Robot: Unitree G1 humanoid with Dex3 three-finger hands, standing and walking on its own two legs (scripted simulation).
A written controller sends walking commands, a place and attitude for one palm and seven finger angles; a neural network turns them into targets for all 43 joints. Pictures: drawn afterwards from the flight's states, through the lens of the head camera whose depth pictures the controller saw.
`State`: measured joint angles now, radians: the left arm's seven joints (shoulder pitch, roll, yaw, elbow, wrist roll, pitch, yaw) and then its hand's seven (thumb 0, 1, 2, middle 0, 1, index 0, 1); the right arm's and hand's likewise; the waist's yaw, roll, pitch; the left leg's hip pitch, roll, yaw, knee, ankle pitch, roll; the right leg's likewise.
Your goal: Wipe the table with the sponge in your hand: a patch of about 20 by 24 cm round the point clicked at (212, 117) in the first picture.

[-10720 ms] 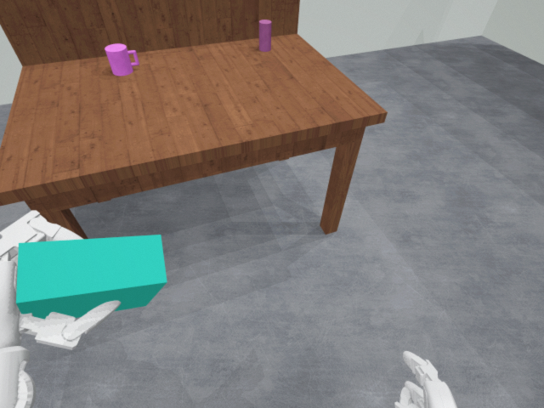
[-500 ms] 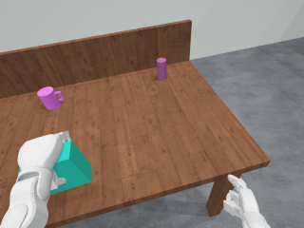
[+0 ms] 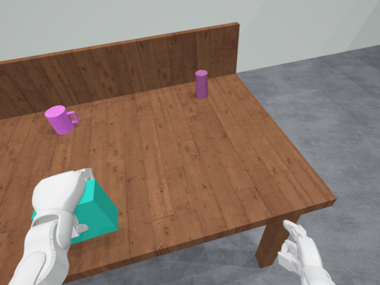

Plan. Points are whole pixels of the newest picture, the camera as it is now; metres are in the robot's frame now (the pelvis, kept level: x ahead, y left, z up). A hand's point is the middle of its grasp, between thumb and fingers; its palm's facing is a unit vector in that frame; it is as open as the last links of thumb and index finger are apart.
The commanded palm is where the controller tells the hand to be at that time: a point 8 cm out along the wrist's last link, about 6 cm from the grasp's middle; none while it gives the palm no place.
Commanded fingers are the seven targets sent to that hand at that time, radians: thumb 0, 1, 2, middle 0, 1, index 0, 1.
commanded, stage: move the sponge above the wiping area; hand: left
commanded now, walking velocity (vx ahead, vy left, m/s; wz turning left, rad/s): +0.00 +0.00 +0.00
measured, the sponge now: (85, 218) +0.22 +0.29 +0.02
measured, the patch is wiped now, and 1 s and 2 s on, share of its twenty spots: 0.00 0.00 0.00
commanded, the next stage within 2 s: lower the sponge onto the table in 1.78 s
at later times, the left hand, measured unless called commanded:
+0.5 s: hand (79, 212) +0.22 +0.29 +0.04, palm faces -0.04 -0.11 -0.99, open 9.5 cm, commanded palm +0.20 +0.27 +0.11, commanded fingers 0.00 0.10 1.30 -1.20 -1.60 -1.20 -1.60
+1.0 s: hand (85, 219) +0.21 +0.27 +0.03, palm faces -0.04 -0.11 -0.99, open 9.5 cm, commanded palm +0.19 +0.27 +0.09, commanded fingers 0.00 0.10 1.30 -1.20 -1.60 -1.20 -1.60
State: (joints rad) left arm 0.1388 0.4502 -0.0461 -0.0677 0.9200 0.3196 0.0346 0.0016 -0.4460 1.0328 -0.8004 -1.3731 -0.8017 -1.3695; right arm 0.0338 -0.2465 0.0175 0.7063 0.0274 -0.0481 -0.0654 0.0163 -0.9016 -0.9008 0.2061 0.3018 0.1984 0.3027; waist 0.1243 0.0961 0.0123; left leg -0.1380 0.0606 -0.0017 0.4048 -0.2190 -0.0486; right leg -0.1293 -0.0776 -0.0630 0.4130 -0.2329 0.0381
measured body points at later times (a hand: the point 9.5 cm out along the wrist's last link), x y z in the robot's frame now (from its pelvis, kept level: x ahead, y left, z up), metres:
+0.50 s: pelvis +0.00 +0.00 +0.00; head +0.00 -0.03 +0.45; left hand +0.22 +0.29 +0.10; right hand +0.24 -0.21 -0.08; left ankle +0.00 +0.15 -0.74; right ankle -0.01 -0.15 -0.74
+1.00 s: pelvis +0.00 +0.00 +0.00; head -0.01 -0.04 +0.45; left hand +0.21 +0.28 +0.08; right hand +0.23 -0.21 -0.09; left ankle +0.00 +0.15 -0.74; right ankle -0.01 -0.15 -0.74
